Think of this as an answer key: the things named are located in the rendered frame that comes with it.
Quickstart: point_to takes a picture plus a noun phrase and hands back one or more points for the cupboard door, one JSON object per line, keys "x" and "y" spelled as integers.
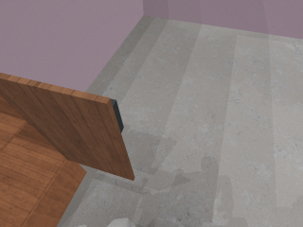
{"x": 81, "y": 126}

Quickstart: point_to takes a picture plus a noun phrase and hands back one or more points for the handle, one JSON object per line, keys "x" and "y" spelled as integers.
{"x": 117, "y": 113}

